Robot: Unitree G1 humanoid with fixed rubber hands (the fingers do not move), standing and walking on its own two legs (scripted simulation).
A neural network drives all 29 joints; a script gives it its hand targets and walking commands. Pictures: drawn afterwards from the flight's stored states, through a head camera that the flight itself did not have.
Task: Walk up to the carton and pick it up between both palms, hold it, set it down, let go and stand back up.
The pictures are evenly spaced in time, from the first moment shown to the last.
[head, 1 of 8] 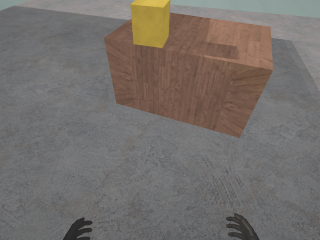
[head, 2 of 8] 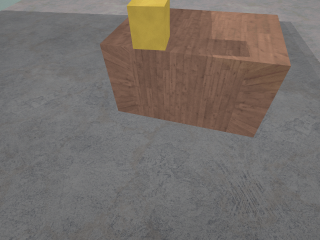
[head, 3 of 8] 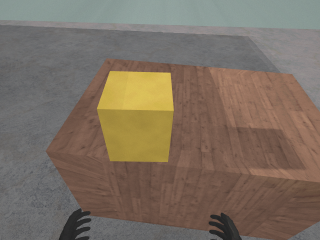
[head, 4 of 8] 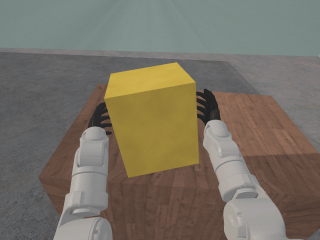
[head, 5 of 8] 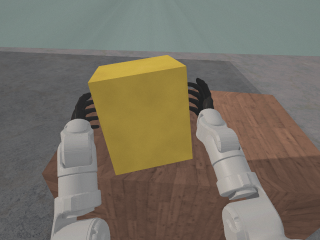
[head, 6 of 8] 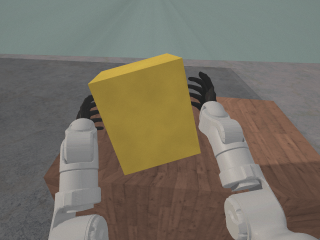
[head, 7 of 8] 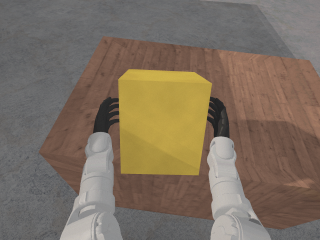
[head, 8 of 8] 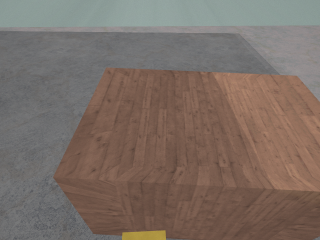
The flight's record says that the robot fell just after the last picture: no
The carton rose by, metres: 0.20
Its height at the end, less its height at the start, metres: -0.65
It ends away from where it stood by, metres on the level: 0.26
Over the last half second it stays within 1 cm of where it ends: yes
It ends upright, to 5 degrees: no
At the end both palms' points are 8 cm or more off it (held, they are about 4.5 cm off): yes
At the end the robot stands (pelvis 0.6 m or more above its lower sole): yes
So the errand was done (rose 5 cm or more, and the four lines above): no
